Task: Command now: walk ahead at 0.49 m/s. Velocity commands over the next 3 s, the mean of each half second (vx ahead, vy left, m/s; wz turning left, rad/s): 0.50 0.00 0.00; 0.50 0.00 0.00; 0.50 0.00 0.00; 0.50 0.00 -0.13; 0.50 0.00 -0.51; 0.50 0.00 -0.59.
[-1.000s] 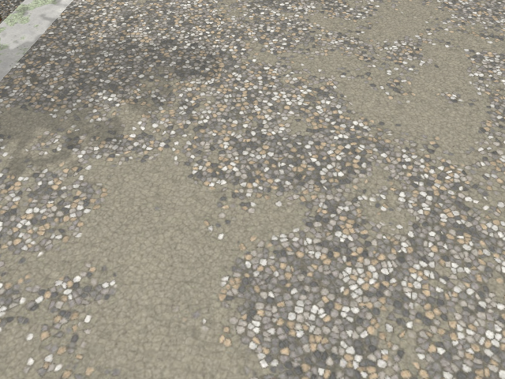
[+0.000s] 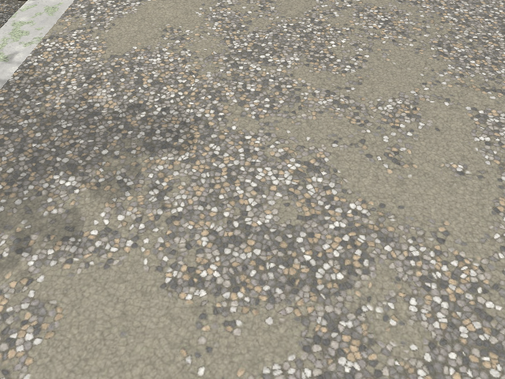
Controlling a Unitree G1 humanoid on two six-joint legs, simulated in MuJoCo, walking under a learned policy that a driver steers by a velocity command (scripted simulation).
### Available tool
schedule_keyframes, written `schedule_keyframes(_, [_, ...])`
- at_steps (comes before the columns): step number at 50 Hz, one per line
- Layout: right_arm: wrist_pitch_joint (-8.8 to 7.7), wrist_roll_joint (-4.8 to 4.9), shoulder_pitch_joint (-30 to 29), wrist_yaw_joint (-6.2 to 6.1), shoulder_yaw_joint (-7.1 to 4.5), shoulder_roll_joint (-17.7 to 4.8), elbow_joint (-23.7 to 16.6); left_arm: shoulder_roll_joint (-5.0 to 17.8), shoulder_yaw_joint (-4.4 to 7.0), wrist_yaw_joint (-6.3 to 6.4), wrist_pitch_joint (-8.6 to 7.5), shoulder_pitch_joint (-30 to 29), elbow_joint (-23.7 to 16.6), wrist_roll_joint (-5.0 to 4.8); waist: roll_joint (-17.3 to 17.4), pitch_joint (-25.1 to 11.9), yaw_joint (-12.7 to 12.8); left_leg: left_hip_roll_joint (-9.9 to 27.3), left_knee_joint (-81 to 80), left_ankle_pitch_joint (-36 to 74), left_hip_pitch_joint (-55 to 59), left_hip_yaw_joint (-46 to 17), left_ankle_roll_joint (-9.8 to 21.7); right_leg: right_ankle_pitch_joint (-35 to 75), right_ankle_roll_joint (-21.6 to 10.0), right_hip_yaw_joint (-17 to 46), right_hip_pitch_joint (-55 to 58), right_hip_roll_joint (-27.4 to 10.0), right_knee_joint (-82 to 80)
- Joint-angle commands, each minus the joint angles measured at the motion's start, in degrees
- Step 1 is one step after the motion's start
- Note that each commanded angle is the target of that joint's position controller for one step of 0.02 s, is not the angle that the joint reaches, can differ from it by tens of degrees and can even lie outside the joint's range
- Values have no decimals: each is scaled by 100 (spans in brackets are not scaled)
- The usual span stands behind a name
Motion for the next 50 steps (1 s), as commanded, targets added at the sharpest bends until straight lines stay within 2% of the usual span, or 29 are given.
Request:
schedule_keyframes(1, [-104,7,-228,-113,-118,-754,-311,270,80,40,17,196,-242,72,436,316,266,1595,-1182,416,-613,-1179,977,926,157,7,-118,-238,-803])
schedule_keyframes(5, [-27,98,241,-203,-145,-914,-213,164,38,-35,-52,-739,-487,18,438,310,-73,1512,-1087,500,-90,-914,726,1756,201,-214,58,23,-2472])
schedule_keyframes(8, [35,147,553,-209,-165,-969,-86,184,13,-133,-69,-1241,-650,-41,492,416,-266,1685,-902,347,430,-942,696,1607,205,-272,82,143,-3059])
schedule_keyframes(10, [94,153,658,-219,-182,-974,-23,246,16,-212,-104,-1435,-771,-57,519,470,-278,1875,-676,356,842,-1023,647,1239,93,-246,41,188,-3340])
schedule_keyframes(12, [155,156,605,-232,-217,-1042,-13,373,55,-270,-155,-1301,-805,-58,595,387,-126,2011,-360,660,1094,-1102,555,771,-68,-297,373,285,-3575])
schedule_keyframes(13, [187,153,491,-235,-227,-1083,-37,480,111,-278,-179,-988,-742,-53,657,219,87,1972,1,1336,1104,-1044,479,607,-165,-422,880,426,-3690])
schedule_keyframes(14, [219,126,386,-233,-197,-1015,-71,682,234,-262,-193,-254,-523,-43,611,-201,466,1700,874,2281,993,-813,347,566,-308,-575,1850,624,-3814])
schedule_keyframes(15, [218,44,333,-229,-100,-792,-190,1096,391,-217,-204,918,-227,-8,309,-1032,908,1349,2430,2093,173,-489,146,712,-627,-23,3544,127,-3651])
schedule_keyframes(16, [93,22,926,-174,105,-126,-292,1762,557,-204,-155,1691,-73,84,-1123,-1877,817,375,4795,-94,-2274,-64,-321,90,-1528,2468,5900,-1317,-3981])
schedule_keyframes(17, [-69,116,934,-144,77,-328,-200,1312,429,-227,-149,1776,-48,71,-1271,-2252,850,244,5741,-2400,-3116,-957,-266,-377,-1736,3951,6159,-1623,-4779])
schedule_keyframes(18, [-152,270,398,-122,-71,-888,-352,954,308,-226,-162,1242,-137,39,-862,-1383,743,614,6083,-2073,-3604,-1066,-134,-399,-1397,3149,5452,-1433,-4821])
schedule_keyframes(19, [-164,280,11,-143,-88,-934,-458,743,231,-225,-148,663,-280,30,-444,-890,569,946,5904,-1503,-3493,-893,-94,33,-1200,2288,4599,-1204,-4922])
schedule_keyframes(20, [-128,199,-187,-180,-109,-855,-485,560,170,-254,-139,274,-341,47,-117,-506,406,1141,5525,-1092,-3262,-796,-126,437,-1101,1713,3830,-947,-5147])
schedule_keyframes(21, [-44,141,-142,-208,-144,-775,-477,422,125,-279,-153,102,-343,81,-180,-319,214,1312,5173,-813,-2907,-812,-147,672,-987,1275,3323,-715,-5355])
schedule_keyframes(23, [106,121,69,-221,-127,-508,-409,410,128,-306,-178,200,-211,98,-240,-201,58,1340,4915,-555,-2547,-717,-224,1114,-1019,840,2878,-521,-5610])
schedule_keyframes(26, [171,75,-343,-247,-163,-517,-583,632,189,-229,-186,521,-22,103,-89,21,65,1376,4262,41,-3031,-691,-353,1782,-1091,490,2958,-508,-5761])
schedule_keyframes(28, [159,55,-797,-236,-168,-476,-736,645,186,-162,-140,700,60,88,-81,103,162,1364,3584,562,-3259,-665,-411,1856,-1034,327,3110,-472,-5807])
schedule_keyframes(32, [114,90,-1615,-168,-126,-367,-954,735,193,-85,-96,1009,197,33,-113,287,407,1165,2266,1375,-3014,-466,-409,1472,-888,37,3242,-355,-5928])
schedule_keyframes(37, [51,148,-2315,-24,-95,-401,-1235,781,235,-42,11,1402,463,-19,-123,555,571,1053,1538,1048,-3188,-459,-262,1448,-854,75,4104,-691,-5648])
schedule_keyframes(40, [-9,153,-2140,55,-146,-555,-1265,882,290,-8,87,1268,486,-33,-219,383,350,882,1304,441,-2617,-327,-56,2309,-726,63,4400,-816,-5175])
schedule_keyframes(41, [-22,147,-1773,49,-214,-683,-1176,936,304,-6,112,1146,459,-27,-309,137,128,692,1263,309,-1971,-163,34,3234,-657,-14,4367,-748,-4758])
schedule_keyframes(42, [-23,137,-964,22,-341,-885,-921,876,279,-8,146,1031,430,-9,-272,-325,-284,478,1182,346,-870,7,171,3996,-529,-221,4156,-480,-3831])
schedule_keyframes(43, [-15,101,133,-29,-481,-1242,-632,718,200,-13,150,1001,328,52,6,-1086,-688,982,1383,491,884,-562,453,3319,-338,-438,3171,-165,-2348])
schedule_keyframes(44, [24,1,897,-62,-627,-1826,-480,46,-2,-87,37,1682,264,75,1390,-1992,-520,2493,1041,-330,3221,-3191,1396,628,107,-612,756,824,59])
schedule_keyframes(45, [37,50,877,-48,-489,-1429,-472,163,5,-125,-128,1619,360,-5,1616,-2369,-534,2816,131,-796,3427,-4691,1551,-2074,61,283,-66,1050,1009])
schedule_keyframes(46, [21,103,360,-51,-390,-1120,-540,677,145,-147,-221,1071,191,-167,1290,-1454,-458,2624,50,-964,2690,-3891,1199,-1830,-62,373,-598,676,1355])
schedule_keyframes(47, [22,101,-182,-57,-320,-903,-679,748,158,-120,-247,642,66,-194,845,-881,-289,2415,-69,-647,1750,-3054,980,-1262,-121,182,-546,334,1141])
schedule_keyframes(48, [14,59,-570,-30,-260,-711,-728,703,192,-70,-215,427,32,-118,508,-452,-99,2173,-282,-215,863,-2456,858,-827,-106,70,-286,111,745])
schedule_keyframes(50, [-22,-22,-763,11,-198,-510,-681,469,223,-20,-41,663,86,-40,723,-243,233,1838,-647,119,-16,-1808,729,-392,-93,98,397,-124,237])
Next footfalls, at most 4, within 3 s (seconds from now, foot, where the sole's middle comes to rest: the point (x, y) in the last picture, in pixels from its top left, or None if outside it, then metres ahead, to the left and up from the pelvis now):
0.30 right None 0.34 -0.17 -0.78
0.86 left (229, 332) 0.65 0.07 -0.78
1.42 right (301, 238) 0.97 -0.16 -0.78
1.96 left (225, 174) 1.26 0.09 -0.78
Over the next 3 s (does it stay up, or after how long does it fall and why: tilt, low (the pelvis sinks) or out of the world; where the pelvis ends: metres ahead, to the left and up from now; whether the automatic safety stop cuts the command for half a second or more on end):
stays up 1.62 -0.20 -0.02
